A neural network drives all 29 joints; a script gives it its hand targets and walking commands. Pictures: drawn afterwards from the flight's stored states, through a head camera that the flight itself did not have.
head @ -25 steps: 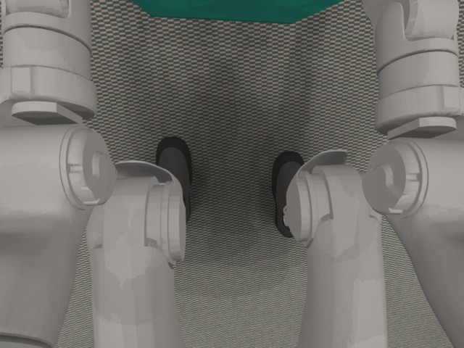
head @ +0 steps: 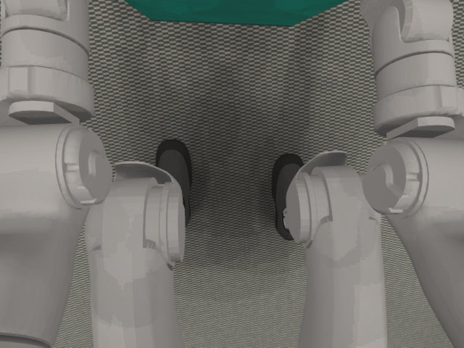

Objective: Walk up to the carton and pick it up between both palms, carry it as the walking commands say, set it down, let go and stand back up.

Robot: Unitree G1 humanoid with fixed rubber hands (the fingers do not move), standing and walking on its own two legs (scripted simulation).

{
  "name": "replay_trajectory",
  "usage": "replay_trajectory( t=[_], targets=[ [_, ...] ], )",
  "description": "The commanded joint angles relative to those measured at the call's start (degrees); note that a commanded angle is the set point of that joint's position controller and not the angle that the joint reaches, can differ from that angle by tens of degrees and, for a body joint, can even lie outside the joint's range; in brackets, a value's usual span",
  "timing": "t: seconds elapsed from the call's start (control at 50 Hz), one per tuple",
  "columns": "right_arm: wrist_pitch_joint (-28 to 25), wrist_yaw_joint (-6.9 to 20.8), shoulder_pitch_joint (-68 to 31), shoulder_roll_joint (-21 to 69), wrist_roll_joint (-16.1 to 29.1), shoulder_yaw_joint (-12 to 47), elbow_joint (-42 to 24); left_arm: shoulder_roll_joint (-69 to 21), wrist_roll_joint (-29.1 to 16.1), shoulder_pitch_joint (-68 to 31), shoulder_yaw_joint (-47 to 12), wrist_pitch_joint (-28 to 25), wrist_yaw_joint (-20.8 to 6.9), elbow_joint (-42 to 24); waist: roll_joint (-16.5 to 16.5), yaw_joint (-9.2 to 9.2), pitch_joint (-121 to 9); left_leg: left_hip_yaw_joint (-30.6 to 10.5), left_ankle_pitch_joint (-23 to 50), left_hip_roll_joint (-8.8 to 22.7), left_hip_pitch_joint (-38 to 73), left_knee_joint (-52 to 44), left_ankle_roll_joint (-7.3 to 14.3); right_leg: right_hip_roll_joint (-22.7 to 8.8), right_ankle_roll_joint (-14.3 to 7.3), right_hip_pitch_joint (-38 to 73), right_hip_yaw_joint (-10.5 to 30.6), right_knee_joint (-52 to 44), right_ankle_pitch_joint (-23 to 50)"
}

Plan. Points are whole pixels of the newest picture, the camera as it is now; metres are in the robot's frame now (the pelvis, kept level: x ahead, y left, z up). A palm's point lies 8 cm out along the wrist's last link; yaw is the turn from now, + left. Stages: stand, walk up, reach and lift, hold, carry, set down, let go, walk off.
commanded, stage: set down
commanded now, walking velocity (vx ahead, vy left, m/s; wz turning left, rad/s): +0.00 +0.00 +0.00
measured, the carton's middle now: out of the picture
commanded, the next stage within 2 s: none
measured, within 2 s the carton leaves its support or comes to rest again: neither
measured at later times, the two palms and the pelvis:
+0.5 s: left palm out of the picture +0.56 +0.20 -0.19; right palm out of the picture +0.55 -0.14 -0.19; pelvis +0.00 +0.00 +0.00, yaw +0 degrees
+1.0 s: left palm out of the picture +0.57 +0.22 -0.20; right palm out of the picture +0.55 -0.16 -0.21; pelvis +0.01 +0.00 +0.00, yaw -1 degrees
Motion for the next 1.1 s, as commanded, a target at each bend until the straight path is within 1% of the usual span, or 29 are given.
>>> replay_trajectory(
  t=[0.0, 0.1, 0.14, 0.16, 0.22, 0.24, 0.26, 0.3, 0.4, 0.48, 0.5, 0.54, 0.58, 0.6, 0.66, 0.7, 0.72, 0.74, 0.78, 0.82, 0.84, 0.9, 0.92, 0.94, 0.98, 1.0, 1.02, 1.06, 1.08],
  targets=[
    [-1.6, 13.7, -34.0, 42.6, 6.7, 21.3, -3.8, -43.1, -8.8, -29.2, -19.4, -2.2, -15.9, -1.6, 2.9, -0.06, -71.6, 4.2, 12.7, -1.2, 39.7, -1.6, 1.5, 1.2, -2.9, 11.7, -5.9, -5.2, 11.2],
    [-2.1, 13.6, -35.0, 41.8, 6.6, 20.9, -5.0, -42.6, -8.3, -29.0, -18.0, -2.4, -16.1, -1.5, 2.6, 0.38, -70.5, 4.2, 12.9, -1.4, 38.9, -1.7, 1.7, 1.3, -2.5, 12.3, -6.0, -5.3, 11.1],
    [-2.0, 13.6, -33.7, 41.3, 5.8, 20.6, -3.8, -41.9, -8.2, -27.8, -17.2, -2.4, -16.1, 0.2, 1.6, 0.20, -68.8, 4.0, 12.4, -1.4, 37.9, -1.9, 1.6, 1.1, -2.3, 11.7, -6.1, -5.1, 11.1],
    [-2.0, 13.5, -33.1, 42.1, 6.3, 20.8, -4.0, -41.1, -8.1, -28.5, -17.6, -2.6, -16.1, -1.0, 2.1, 0.48, -70.3, 4.3, 13.0, -1.2, 38.0, -1.9, 1.6, 1.3, -2.4, 13.2, -6.1, -5.0, 12.5],
    [-2.0, 13.3, -32.4, 41.7, 5.5, 19.8, -2.4, -40.9, -6.9, -26.8, -16.3, -2.5, -16.2, 1.1, 2.3, 0.71, -67.8, 4.4, 11.9, -1.1, 36.8, -2.0, 1.5, 1.3, -2.1, 12.9, -6.0, -5.2, 11.7],
    [-2.2, 13.3, -31.6, 40.8, 4.9, 19.0, -2.2, -41.3, -7.1, -26.7, -15.9, -2.4, -16.2, 1.8, 2.3, -0.01, -67.7, 4.0, 12.2, -1.2, 37.3, -1.7, 1.4, 1.4, -2.3, 12.2, -6.0, -5.3, 11.3],
    [-2.2, 13.1, -32.2, 40.4, 5.1, 19.2, -3.4, -40.8, -7.1, -27.3, -16.3, -2.7, -16.2, 0.5, 2.3, 0.07, -68.6, 3.9, 12.4, -1.1, 37.6, -2.0, 1.5, 1.5, -2.3, 12.7, -6.1, -5.2, 11.8],
    [-2.6, 12.7, -31.7, 38.9, 4.9, 18.6, -2.7, -38.1, -6.7, -27.0, -14.8, -3.2, -15.5, 0.9, 1.7, 0.67, -68.7, 4.3, 12.5, -1.2, 37.3, -1.8, 1.3, 1.4, -2.0, 13.5, -6.1, -5.2, 11.8],
    [-3.8, 10.6, -30.2, 31.5, 4.5, 16.8, -2.4, -30.6, -6.0, -26.5, -13.0, -4.3, -13.4, 1.5, 2.0, 0.39, -70.0, 4.1, 13.9, -0.9, 38.4, -1.7, 0.8, 1.1, -1.6, 13.9, -6.1, -5.1, 13.2],
    [-5.1, 7.5, -27.0, 21.4, 3.8, 13.2, -0.9, -18.9, -5.0, -25.6, -10.4, -5.5, -10.1, 1.6, 2.9, -0.74, -71.7, 3.9, 14.0, -0.6, 41.3, -1.9, 0.2, 0.9, -1.0, 14.5, -6.8, -4.7, 12.8],
    [-5.4, 6.3, -26.1, 17.2, 3.7, 12.3, -0.7, -15.5, -4.9, -25.5, -9.6, -6.0, -8.9, 1.8, 3.6, -0.84, -73.4, 4.1, 14.8, -0.7, 42.6, -1.6, 0.0, 0.8, -1.1, 15.2, -6.7, -4.7, 13.1],
    [-6.3, 2.9, -22.7, 4.8, 2.9, 9.1, 0.3, -3.4, -4.7, -23.7, -7.1, -7.1, -5.9, 2.7, 2.9, -1.93, -74.1, 4.3, 15.0, -0.7, 42.8, -1.4, -0.4, 0.7, -0.9, 17.4, -6.7, -5.0, 13.7],
    [-7.3, -0.4, -20.7, -6.1, 3.9, 7.4, 0.0, 7.0, -5.0, -22.3, -6.6, -8.1, -2.4, 1.8, 4.3, -2.01, -77.7, 4.3, 16.9, -0.3, 46.6, -1.4, -0.8, 0.5, -0.8, 19.1, -6.7, -5.5, 15.3],
    [-7.3, -1.5, -21.4, -8.1, 4.7, 8.1, -0.6, 10.8, -5.7, -23.5, -6.6, -8.6, -1.2, 1.0, 3.5, -1.11, -81.0, 4.2, 18.7, -0.3, 48.3, -1.0, -0.5, 0.6, -0.6, 20.9, -6.6, -5.4, 16.3],
    [-8.3, -4.2, -21.4, -13.2, 5.8, 8.3, -1.8, 15.9, -9.0, -23.0, -6.8, -9.3, 1.4, 2.4, 3.2, -1.60, -88.4, 3.9, 22.0, 0.0, 51.3, -0.4, -0.7, 0.2, -0.2, 24.8, -6.8, -4.5, 19.4],
    [-8.8, -5.0, -23.1, -14.6, 7.8, 9.4, -5.2, 18.3, -10.0, -23.3, -6.1, -9.8, 2.5, 0.3, 3.0, 0.03, -94.2, 3.9, 25.7, 0.3, 54.0, 0.2, -0.5, 0.2, -0.4, 26.7, -6.6, -3.7, 22.3],
    [-9.0, -5.1, -22.5, -13.8, 9.1, 11.1, -5.5, 18.4, -11.1, -22.3, -6.4, -10.3, 2.8, -0.5, 2.3, 0.80, -95.8, 3.8, 28.2, 0.2, 55.1, 0.7, -0.2, 0.2, -0.5, 27.6, -6.3, -3.7, 24.2],
    [-9.0, -5.0, -21.2, -13.8, 9.8, 11.9, -4.9, 18.7, -11.2, -22.0, -6.1, -10.6, 2.9, -0.5, 3.0, 1.38, -96.4, 4.0, 28.5, 0.5, 54.6, 0.8, 0.0, 0.1, -0.8, 27.5, -6.0, -3.6, 24.8],
    [-9.0, -5.3, -20.0, -15.2, 9.9, 11.6, -4.6, 20.6, -11.3, -21.2, -5.6, -10.6, 3.0, -0.1, 3.1, 1.80, -95.7, 3.9, 29.1, 0.8, 53.9, 1.2, 0.2, -0.3, -0.8, 25.7, -5.9, -3.4, 24.9],
    [-9.0, -5.1, -18.0, -15.3, 9.6, 11.2, -4.4, 21.2, -11.5, -18.9, -4.9, -10.7, 2.7, 1.3, 2.0, 1.39, -95.3, 3.6, 28.3, 1.0, 52.2, 1.1, 0.4, -0.5, -0.8, 24.8, -6.1, -3.3, 24.7],
    [-9.1, -5.2, -17.0, -16.6, 9.2, 10.0, -4.0, 21.6, -11.5, -18.5, -5.1, -10.7, 2.7, 1.4, 2.4, 0.28, -95.0, 3.6, 27.6, 1.1, 51.3, 0.8, 0.4, -0.5, -0.8, 25.0, -6.4, -3.2, 24.6],
    [-9.1, -4.9, -16.8, -17.5, 9.3, 9.7, -3.7, 20.8, -12.4, -17.6, -6.2, -10.1, 2.2, 1.7, 3.9, -0.30, -94.0, 3.2, 26.2, 1.4, 52.2, 0.4, 0.3, -0.9, -0.9, 23.2, -6.8, -3.4, 22.9],
    [-9.0, -4.8, -17.1, -18.0, 9.0, 9.1, -5.4, 21.6, -11.8, -18.3, -5.6, -10.2, 2.1, 0.3, 4.0, 0.05, -94.5, 3.1, 27.0, 1.4, 53.0, 0.8, 0.4, -1.0, -0.9, 21.7, -6.8, -3.6, 22.7],
    [-8.9, -4.8, -16.7, -18.3, 9.4, 9.8, -4.3, 21.7, -12.2, -18.6, -5.7, -10.1, 2.1, 0.3, 3.8, 0.12, -94.9, 3.6, 26.1, 1.5, 52.3, 0.7, 0.2, -1.1, -0.9, 23.5, -6.6, -3.9, 22.8],
    [-8.6, -4.7, -17.4, -18.8, 9.4, 9.2, -6.7, 21.8, -13.0, -19.9, -6.5, -9.7, 1.8, -2.1, 3.5, -0.95, -97.2, 3.3, 26.5, 1.6, 53.7, 0.3, 0.5, -1.1, -1.0, 24.5, -7.1, -3.6, 23.3],
    [-8.4, -4.6, -17.3, -18.5, 9.9, 9.8, -6.8, 22.0, -12.8, -19.1, -6.6, -9.6, 1.8, -1.3, 4.3, 0.18, -98.3, 3.5, 26.4, 1.7, 54.8, 0.4, 0.5, -1.0, -1.0, 24.8, -7.0, -3.6, 23.0],
    [-8.3, -4.8, -18.0, -19.3, 10.0, 9.1, -9.6, 23.2, -12.7, -19.3, -5.5, -9.5, 1.9, -3.1, 3.4, -0.04, -100.3, 3.7, 26.8, 1.5, 55.3, 0.3, 0.8, -0.8, -0.8, 25.9, -7.4, -3.9, 23.3],
    [-7.7, -5.0, -17.7, -18.7, 10.8, 9.7, -12.8, 22.0, -13.9, -19.2, -6.9, -9.0, 1.8, -7.0, 4.1, -0.12, -107.6, 4.0, 28.7, 1.4, 59.8, -0.2, 0.8, -0.8, -1.1, 29.4, -7.6, -4.4, 24.9],
    [-7.3, -5.3, -17.3, -19.2, 11.2, 9.4, -16.6, 23.2, -13.7, -20.4, -6.2, -8.8, 2.0, -12.0, 3.9, -0.35, -112.6, 4.2, 30.2, 1.2, 61.7, -0.7, 0.8, -0.6, -1.2, 32.5, -7.8, -4.7, 26.8]
  ],
)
